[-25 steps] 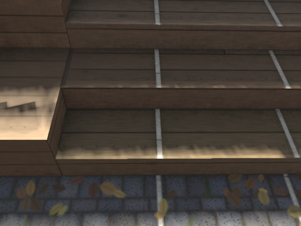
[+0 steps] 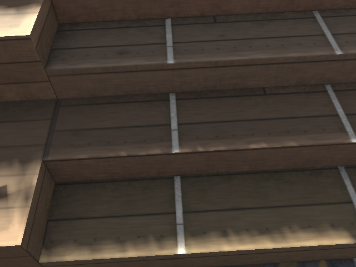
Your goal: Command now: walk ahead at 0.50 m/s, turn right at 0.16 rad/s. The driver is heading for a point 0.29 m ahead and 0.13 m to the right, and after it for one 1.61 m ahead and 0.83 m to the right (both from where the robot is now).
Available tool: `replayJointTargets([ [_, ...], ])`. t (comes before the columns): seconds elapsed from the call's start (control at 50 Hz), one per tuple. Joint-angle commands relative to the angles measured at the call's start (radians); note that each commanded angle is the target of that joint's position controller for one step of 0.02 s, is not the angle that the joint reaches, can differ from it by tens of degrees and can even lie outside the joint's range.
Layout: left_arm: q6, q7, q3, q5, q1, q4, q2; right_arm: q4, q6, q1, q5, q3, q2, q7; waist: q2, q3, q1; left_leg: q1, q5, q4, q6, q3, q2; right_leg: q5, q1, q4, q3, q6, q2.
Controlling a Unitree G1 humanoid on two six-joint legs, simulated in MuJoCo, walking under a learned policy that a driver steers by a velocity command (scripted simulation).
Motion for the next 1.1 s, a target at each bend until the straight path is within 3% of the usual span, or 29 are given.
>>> replayJointTargets([
  [0.02,-0.026,0.003,0.009,-0.011,0.085,0.011,0.073,-0.037,0.008,0.049,-0.022,-0.006,-0.034,0.010,-0.073,-0.046,-0.016,-0.115,0.053,-0.029,-0.025,-0.020,0.061,0.283,0.117,-0.251,0.292,-0.137,-0.255],
  [0.08,-0.028,0.007,0.018,-0.016,0.126,0.031,0.115,-0.075,0.017,-0.048,-0.020,-0.005,-0.040,0.013,-0.076,-0.019,-0.012,-0.170,0.116,-0.155,-0.069,0.003,0.066,0.272,0.107,-0.277,0.266,-0.153,-0.230],
  [0.18,-0.017,0.006,0.027,-0.011,0.179,0.036,0.129,-0.157,0.017,-0.269,-0.002,0.008,-0.034,0.005,-0.090,0.009,0.047,-0.158,0.236,-0.439,-0.115,0.028,0.030,0.281,0.108,-0.255,0.256,-0.128,-0.184],
  [0.24,-0.005,0.011,0.029,0.009,0.204,0.040,0.110,-0.155,0.010,-0.240,0.012,0.014,-0.029,-0.021,-0.113,-0.032,0.047,-0.050,0.217,-0.459,-0.106,0.042,-0.025,0.572,0.102,-0.109,0.236,-0.105,-0.171],
  [0.28,-0.001,0.016,0.037,0.005,0.181,0.029,0.124,-0.141,-0.003,-0.174,0.011,0.006,-0.060,-0.037,-0.116,-0.059,0.026,0.026,0.198,-0.553,-0.087,0.015,-0.051,0.667,0.135,-0.001,0.277,-0.072,-0.162],
  [0.3,0.000,0.020,0.041,-0.004,0.146,0.018,0.134,-0.117,-0.013,-0.093,0.007,-0.002,-0.076,-0.046,-0.106,-0.080,-0.014,0.107,0.246,-0.657,-0.074,0.015,-0.060,0.685,0.137,0.093,0.282,-0.049,-0.141],
  [0.32,-0.003,0.021,0.039,-0.021,0.107,-0.003,0.117,-0.085,-0.031,0.036,-0.009,-0.016,-0.115,-0.056,-0.058,-0.144,-0.075,0.296,0.406,-0.751,-0.043,-0.022,0.001,0.588,0.061,0.266,0.273,-0.016,-0.098],
  [0.34,-0.010,0.026,0.023,-0.041,0.097,-0.063,0.054,-0.080,-0.044,0.156,-0.029,-0.037,-0.205,-0.068,0.080,-0.267,-0.094,0.538,0.876,-0.718,0.021,-0.235,0.287,0.114,-0.124,0.546,0.207,0.024,-0.014],
  [0.36,0.013,0.043,0.019,-0.050,0.270,-0.053,-0.007,-0.092,-0.024,0.122,-0.010,-0.048,-0.253,-0.054,0.204,-0.369,-0.003,0.626,1.297,-0.652,0.157,-0.400,0.501,-0.503,-0.258,0.764,0.133,0.039,0.086],
  [0.38,0.045,0.054,0.033,-0.016,0.279,-0.014,0.055,-0.116,-0.007,0.059,0.008,-0.045,-0.186,-0.047,0.078,-0.356,0.010,0.509,1.031,-0.681,0.202,-0.391,0.484,-0.478,-0.278,0.882,0.137,0.043,0.015],
  [0.4,0.060,0.042,0.043,0.013,0.207,-0.020,0.072,-0.144,-0.001,-0.030,0.014,-0.025,-0.103,-0.048,0.030,-0.232,0.023,0.360,0.742,-0.745,0.176,-0.296,0.398,-0.400,-0.291,0.906,0.142,0.050,-0.020],
  [0.42,0.072,0.031,0.049,0.027,0.163,-0.033,0.070,-0.160,0.007,-0.105,0.014,-0.011,-0.065,-0.053,0.052,-0.135,0.047,0.233,0.543,-0.802,0.138,-0.211,0.331,-0.340,-0.291,0.884,0.138,0.062,-0.051],
  [0.44,0.088,0.021,0.054,0.037,0.129,-0.047,0.072,-0.163,0.012,-0.121,0.011,-0.007,-0.060,-0.062,0.095,-0.071,0.052,0.142,0.489,-0.836,0.124,-0.141,0.294,-0.294,-0.284,0.880,0.127,0.079,-0.061],
  [0.48,0.114,0.010,0.053,0.036,0.125,-0.063,0.052,-0.151,0.014,-0.098,0.004,-0.014,-0.082,-0.071,0.105,-0.059,0.063,0.063,0.528,-0.847,0.136,-0.055,0.265,-0.226,-0.252,0.891,0.105,0.105,-0.046],
  [0.56,0.138,0.009,0.052,0.036,0.068,-0.113,0.038,-0.151,0.005,-0.064,0.001,-0.028,-0.113,-0.070,0.090,-0.116,0.059,0.143,0.600,-0.808,0.160,-0.013,0.313,-0.214,-0.296,0.822,0.099,0.125,-0.065],
  [0.66,0.163,-0.012,0.039,0.018,-0.017,-0.177,0.045,-0.182,0.024,-0.088,-0.004,-0.045,-0.159,-0.060,0.158,-0.126,0.036,0.118,0.398,-0.800,0.089,0.070,0.312,-0.212,-0.117,0.454,0.049,0.104,-0.082],
  [0.72,0.156,-0.010,0.040,0.009,-0.041,-0.212,0.063,-0.179,0.045,-0.048,-0.005,-0.061,-0.194,-0.043,0.167,-0.131,0.002,0.157,0.334,-0.741,0.061,0.074,0.342,-0.251,-0.053,0.304,-0.010,0.084,-0.060],
  [0.74,0.146,-0.009,0.039,0.007,-0.022,-0.215,0.060,-0.180,0.056,-0.056,0.001,-0.066,-0.202,-0.041,0.148,-0.126,0.017,0.145,0.294,-0.692,0.032,0.094,0.335,-0.196,0.000,0.192,-0.026,0.073,-0.050],
  [0.76,0.128,-0.009,0.043,0.009,0.015,-0.203,0.075,-0.171,0.071,-0.036,0.000,-0.067,-0.193,-0.040,0.081,-0.129,0.034,0.107,0.220,-0.580,-0.014,0.134,0.298,-0.118,0.089,0.047,-0.002,0.060,-0.032],
  [0.78,0.107,-0.002,0.052,0.019,0.038,-0.192,0.121,-0.165,0.090,0.010,-0.007,-0.061,-0.150,-0.032,-0.135,-0.113,0.036,-0.013,-0.047,-0.323,-0.068,0.217,0.204,-0.011,0.168,-0.114,0.171,0.038,-0.123],
  [0.8,0.100,0.010,0.075,0.002,0.033,-0.238,0.279,-0.240,0.104,0.020,-0.004,-0.029,-0.034,-0.034,-0.421,-0.105,0.005,-0.287,-0.376,-0.081,-0.150,0.231,0.041,0.459,0.204,-0.120,0.573,-0.089,-0.428],
  [0.82,0.103,0.019,0.097,0.003,0.086,-0.237,0.300,-0.257,0.110,-0.057,0.004,-0.030,-0.074,-0.050,-0.294,-0.163,0.099,-0.210,-0.331,0.117,-0.153,0.055,0.036,0.542,0.098,-0.155,0.599,-0.236,-0.470],
  [0.84,0.110,0.027,0.081,0.014,0.058,-0.216,0.253,-0.256,0.120,-0.095,0.014,-0.034,-0.083,-0.055,-0.192,-0.070,0.055,-0.224,-0.244,0.153,-0.146,0.011,0.050,0.433,0.026,-0.126,0.465,-0.229,-0.389],
  [0.86,0.119,0.033,0.065,0.015,-0.024,-0.224,0.202,-0.241,0.115,-0.079,0.020,-0.035,-0.084,-0.055,-0.167,-0.016,0.010,-0.213,-0.160,0.147,-0.135,0.001,0.050,0.361,-0.020,-0.102,0.363,-0.176,-0.297],
  [0.88,0.122,0.036,0.057,0.014,-0.076,-0.244,0.177,-0.229,0.112,-0.060,0.007,-0.041,-0.100,-0.054,-0.173,-0.027,-0.010,-0.211,-0.110,0.152,-0.124,0.006,0.039,0.372,0.001,-0.079,0.317,-0.138,-0.238],
  [0.9,0.122,0.036,0.050,0.000,-0.078,-0.253,0.157,-0.228,0.111,-0.048,-0.008,-0.048,-0.128,-0.047,-0.141,-0.043,-0.007,-0.206,-0.070,0.130,-0.119,0.004,0.028,0.423,0.028,-0.076,0.303,-0.133,-0.219],
  [0.92,0.119,0.032,0.046,-0.005,-0.062,-0.249,0.150,-0.226,0.112,-0.037,-0.010,-0.049,-0.123,-0.043,-0.132,-0.072,-0.010,-0.195,-0.058,0.126,-0.114,0.004,0.012,0.462,0.062,-0.067,0.311,-0.135,-0.216],
  [1.0,0.100,0.033,0.053,-0.009,0.025,-0.227,0.174,-0.259,0.120,-0.095,0.009,-0.036,-0.098,-0.049,-0.128,-0.099,0.027,-0.227,-0.083,-0.080,-0.112,-0.032,-0.002,0.409,0.218,-0.076,0.418,-0.156,-0.252],
  [1.1,0.099,0.030,0.046,0.007,0.029,-0.221,0.175,-0.266,0.126,-0.112,0.014,-0.029,-0.093,-0.055,-0.140,-0.098,0.044,-0.090,-0.119,-0.288,-0.094,-0.027,-0.026,0.278,0.160,-0.099,0.452,-0.159,-0.238],
])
